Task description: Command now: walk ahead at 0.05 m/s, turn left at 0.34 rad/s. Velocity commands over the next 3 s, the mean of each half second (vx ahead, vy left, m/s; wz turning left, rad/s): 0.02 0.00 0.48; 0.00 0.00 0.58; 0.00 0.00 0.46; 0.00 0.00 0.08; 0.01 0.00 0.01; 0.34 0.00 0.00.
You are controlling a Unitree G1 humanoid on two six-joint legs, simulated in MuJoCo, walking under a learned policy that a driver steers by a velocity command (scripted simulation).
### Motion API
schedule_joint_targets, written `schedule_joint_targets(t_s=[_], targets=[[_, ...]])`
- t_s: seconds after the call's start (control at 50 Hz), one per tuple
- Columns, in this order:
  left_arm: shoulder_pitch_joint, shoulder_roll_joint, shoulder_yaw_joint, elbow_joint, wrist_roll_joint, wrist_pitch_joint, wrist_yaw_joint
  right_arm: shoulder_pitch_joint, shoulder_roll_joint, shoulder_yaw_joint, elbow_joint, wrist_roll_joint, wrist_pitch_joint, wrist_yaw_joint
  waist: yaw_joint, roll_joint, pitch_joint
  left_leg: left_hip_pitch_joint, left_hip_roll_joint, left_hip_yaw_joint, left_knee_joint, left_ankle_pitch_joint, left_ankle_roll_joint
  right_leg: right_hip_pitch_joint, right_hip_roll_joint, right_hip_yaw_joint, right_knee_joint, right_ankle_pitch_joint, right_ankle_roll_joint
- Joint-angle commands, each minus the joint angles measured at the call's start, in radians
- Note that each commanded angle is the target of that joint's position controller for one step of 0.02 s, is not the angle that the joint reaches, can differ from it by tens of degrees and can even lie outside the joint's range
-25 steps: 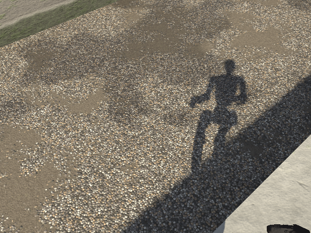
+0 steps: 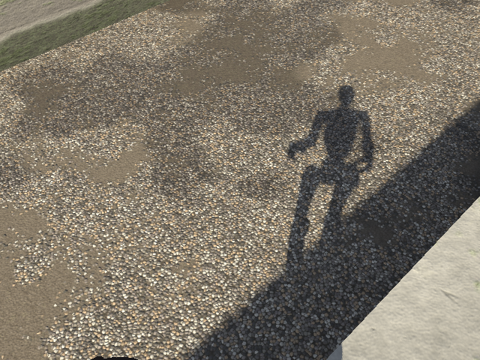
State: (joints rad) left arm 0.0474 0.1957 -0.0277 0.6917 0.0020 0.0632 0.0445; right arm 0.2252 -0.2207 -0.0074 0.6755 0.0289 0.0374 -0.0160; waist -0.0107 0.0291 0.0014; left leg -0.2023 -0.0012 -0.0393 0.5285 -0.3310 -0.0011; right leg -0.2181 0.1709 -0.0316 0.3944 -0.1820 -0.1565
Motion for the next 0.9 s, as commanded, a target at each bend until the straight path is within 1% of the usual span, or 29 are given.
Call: schedule_joint_targets(t_s=[0.02, 0.04, 0.06, 0.08, 0.1, 0.12, 0.14, 0.18, 0.24, 0.26, 0.28, 0.3, 0.34, 0.4, 0.5, 0.54, 0.58, 0.68, 0.7, 0.72, 0.74, 0.76, 0.78, 0.8, 0.82, 0.84, 0.86, 0.88, 0.9], targets=[[0.007, 0.161, 0.048, -0.072, 0.021, 0.017, 0.013, -0.002, -0.136, -0.035, -0.140, -0.024, 0.008, -0.020, 0.021, -0.108, -0.135, -0.192, 0.014, -0.044, 0.163, -0.058, 0.009, 0.283, -0.375, 0.320, -0.050, 0.720, 0.024], [-0.012, 0.168, 0.058, -0.076, 0.018, 0.026, 0.019, -0.003, -0.150, -0.052, -0.137, -0.016, 0.021, -0.027, 0.011, -0.102, -0.126, -0.253, 0.016, -0.031, 0.300, -0.162, -0.002, 0.277, -0.425, 0.338, -0.042, 0.723, -0.009], [-0.017, 0.154, 0.055, -0.088, 0.017, 0.029, 0.022, 0.004, -0.165, -0.065, -0.134, -0.012, 0.033, -0.031, 0.012, -0.059, -0.133, -0.266, 0.009, -0.043, 0.474, -0.225, -0.021, 0.242, -0.452, 0.324, -0.041, 0.728, -0.044], [0.005, 0.142, 0.053, -0.095, 0.023, 0.027, 0.015, 0.019, -0.178, -0.081, -0.126, -0.001, 0.039, -0.035, 0.009, -0.015, -0.136, -0.271, 0.005, -0.074, 0.614, -0.251, -0.042, 0.202, -0.470, 0.313, -0.053, 0.674, -0.075], [-0.008, 0.138, 0.052, -0.098, 0.023, 0.023, 0.008, 0.035, -0.185, -0.093, -0.119, 0.006, 0.049, -0.041, -0.011, 0.004, -0.114, -0.279, 0.001, -0.092, 0.694, -0.245, -0.060, 0.154, -0.459, 0.273, -0.059, 0.595, -0.086], [-0.032, 0.137, 0.052, -0.108, 0.018, 0.018, 0.000, 0.059, -0.181, -0.098, -0.109, 0.003, 0.057, -0.046, -0.034, 0.009, -0.089, -0.245, -0.001, -0.104, 0.726, -0.235, -0.079, 0.081, -0.447, 0.228, -0.069, 0.514, -0.090], [-0.024, 0.135, 0.056, -0.107, 0.007, 0.014, -0.009, 0.056, -0.191, -0.106, -0.109, 0.004, 0.065, -0.050, -0.040, -0.001, -0.053, -0.256, -0.011, -0.096, 0.751, -0.205, -0.084, 0.039, -0.417, 0.198, -0.077, 0.443, -0.072], [-0.006, 0.125, 0.057, -0.116, 0.008, 0.013, -0.013, 0.045, -0.182, -0.106, -0.115, 0.006, 0.074, -0.048, -0.035, -0.037, -0.050, -0.302, -0.029, -0.073, 0.752, -0.154, -0.086, 0.072, -0.388, 0.157, -0.080, 0.379, -0.040], [0.049, 0.123, 0.064, -0.123, 0.004, 0.016, -0.003, 0.032, -0.172, -0.098, -0.121, 0.009, 0.083, -0.042, -0.016, -0.076, -0.065, -0.348, -0.026, -0.050, 0.708, -0.149, -0.083, 0.146, -0.398, 0.134, -0.080, 0.297, -0.036], [0.058, 0.152, 0.072, -0.128, 0.017, 0.014, 0.000, 0.022, -0.161, -0.088, -0.137, 0.009, 0.085, -0.031, -0.017, -0.095, -0.069, -0.353, -0.009, -0.067, 0.680, -0.136, -0.089, 0.153, -0.414, 0.143, -0.086, 0.212, -0.008], [0.071, 0.152, 0.076, -0.134, 0.022, 0.014, 0.003, 0.033, -0.172, -0.089, -0.132, 0.008, 0.088, -0.027, -0.007, -0.083, -0.067, -0.351, -0.007, -0.067, 0.663, -0.132, -0.088, 0.148, -0.421, 0.148, -0.101, 0.130, 0.005], [0.075, 0.151, 0.079, -0.137, 0.015, 0.015, 0.007, 0.040, -0.176, -0.088, -0.132, 0.005, 0.087, -0.026, -0.008, -0.087, -0.064, -0.349, 0.004, -0.059, 0.645, -0.132, -0.086, 0.139, -0.430, 0.152, -0.118, 0.036, 0.008], [0.084, 0.156, 0.083, -0.140, 0.005, 0.018, 0.006, 0.030, -0.189, -0.085, -0.145, 0.001, 0.088, -0.020, 0.002, -0.094, -0.042, -0.358, 0.022, -0.049, 0.599, -0.149, -0.082, 0.111, -0.456, 0.156, -0.143, -0.056, -0.003], [0.108, 0.166, 0.092, -0.127, 0.007, 0.008, -0.002, 0.048, -0.190, -0.081, -0.144, -0.005, 0.095, -0.024, 0.000, -0.101, -0.041, -0.347, 0.035, -0.025, 0.569, -0.164, -0.065, 0.079, -0.478, 0.135, -0.167, -0.134, -0.025], [0.115, 0.185, 0.102, -0.106, 0.013, -0.003, -0.007, 0.040, -0.167, -0.067, -0.152, -0.011, 0.094, -0.031, 0.002, -0.112, -0.044, -0.340, 0.052, 0.006, 0.521, -0.198, -0.046, 0.049, -0.515, 0.080, -0.186, -0.201, -0.073], [0.120, 0.201, 0.109, -0.092, 0.015, -0.007, -0.007, 0.043, -0.154, -0.060, -0.150, -0.010, 0.092, -0.030, 0.004, -0.119, -0.056, -0.329, 0.057, 0.023, 0.489, -0.220, -0.034, 0.048, -0.529, 0.052, -0.188, -0.221, -0.081], [0.119, 0.217, 0.114, -0.075, 0.019, -0.014, -0.013, 0.063, -0.154, -0.062, -0.139, -0.001, 0.102, -0.033, -0.001, -0.126, -0.062, -0.281, 0.062, 0.039, 0.447, -0.224, -0.020, 0.020, -0.536, 0.022, -0.193, -0.232, -0.074], [0.111, 0.251, 0.129, -0.045, -0.001, -0.015, -0.016, 0.069, -0.148, -0.060, -0.136, 0.003, 0.102, -0.011, 0.004, -0.136, -0.086, -0.205, 0.069, 0.081, 0.289, -0.273, 0.029, 0.025, -0.570, -0.015, -0.193, -0.299, -0.059], [0.102, 0.257, 0.135, -0.041, -0.012, -0.007, -0.019, 0.102, -0.146, -0.061, -0.132, 0.007, 0.102, -0.006, -0.010, -0.138, -0.123, -0.155, 0.072, 0.093, 0.224, -0.278, 0.052, 0.036, -0.569, -0.015, -0.196, -0.344, -0.041], [0.079, 0.252, 0.136, -0.039, -0.021, -0.004, -0.020, 0.110, -0.152, -0.061, -0.125, 0.005, 0.105, -0.004, -0.016, -0.118, -0.109, -0.121, 0.067, 0.111, 0.155, -0.230, 0.075, 0.017, -0.561, -0.031, -0.184, -0.338, -0.017], [0.057, 0.254, 0.138, -0.030, -0.027, 0.000, -0.020, 0.144, -0.146, -0.062, -0.110, -0.001, 0.106, -0.002, -0.037, -0.116, -0.103, -0.075, 0.055, 0.136, 0.052, -0.146, 0.099, -0.002, -0.544, -0.063, -0.160, -0.337, 0.012], [0.045, 0.246, 0.138, -0.011, -0.035, 0.005, -0.020, 0.188, -0.142, -0.060, -0.092, -0.018, 0.106, 0.000, -0.061, -0.103, -0.073, -0.030, 0.042, 0.138, -0.086, -0.028, 0.128, -0.038, -0.505, -0.108, -0.105, -0.314, 0.057], [0.061, 0.223, 0.138, 0.013, -0.038, 0.007, -0.023, 0.247, -0.152, -0.061, -0.079, -0.043, 0.102, -0.003, -0.076, -0.024, -0.041, 0.028, 0.071, 0.030, -0.171, 0.056, 0.166, -0.120, -0.429, -0.166, 0.053, -0.280, 0.121], [0.037, 0.192, 0.131, -0.028, -0.019, 0.000, -0.020, 0.250, -0.279, -0.097, -0.086, -0.055, 0.102, -0.020, -0.071, 0.247, 0.040, -0.039, 0.263, -0.395, -0.252, 0.009, 0.290, -0.344, -0.248, -0.236, 0.311, -0.405, 0.202], [-0.057, 0.230, 0.140, -0.078, -0.030, -0.014, -0.019, 0.188, -0.323, -0.104, -0.137, -0.090, 0.083, -0.022, -0.074, 0.197, 0.090, -0.099, 0.374, -0.555, -0.321, 0.009, 0.363, -0.492, -0.227, -0.036, 0.566, -0.431, 0.230], [-0.073, 0.233, 0.148, -0.095, -0.035, -0.015, -0.024, 0.070, -0.313, -0.092, -0.153, -0.093, 0.058, -0.032, -0.003, 0.160, 0.068, -0.087, 0.358, -0.439, -0.302, 0.072, 0.340, -0.547, -0.197, 0.042, 0.728, -0.369, 0.237], [-0.044, 0.214, 0.142, -0.077, -0.027, -0.005, -0.017, -0.001, -0.278, -0.079, -0.179, -0.077, 0.039, -0.034, 0.024, 0.135, 0.045, -0.088, 0.287, -0.327, -0.266, 0.128, 0.273, -0.520, -0.189, 0.076, 0.806, -0.296, 0.234], [0.013, 0.230, 0.148, -0.055, -0.007, 0.003, -0.005, -0.029, -0.238, -0.066, -0.191, -0.058, 0.031, -0.031, 0.041, 0.098, 0.014, -0.065, 0.253, -0.291, -0.213, 0.203, 0.232, -0.517, -0.189, 0.103, 0.863, -0.247, 0.239], [0.052, 0.228, 0.147, -0.045, 0.006, 0.005, 0.000, -0.042, -0.206, -0.051, -0.200, -0.038, 0.032, -0.027, 0.051, 0.085, -0.012, -0.063, 0.226, -0.256, -0.174, 0.331, 0.218, -0.487, -0.185, 0.108, 0.910, -0.220, 0.245]])
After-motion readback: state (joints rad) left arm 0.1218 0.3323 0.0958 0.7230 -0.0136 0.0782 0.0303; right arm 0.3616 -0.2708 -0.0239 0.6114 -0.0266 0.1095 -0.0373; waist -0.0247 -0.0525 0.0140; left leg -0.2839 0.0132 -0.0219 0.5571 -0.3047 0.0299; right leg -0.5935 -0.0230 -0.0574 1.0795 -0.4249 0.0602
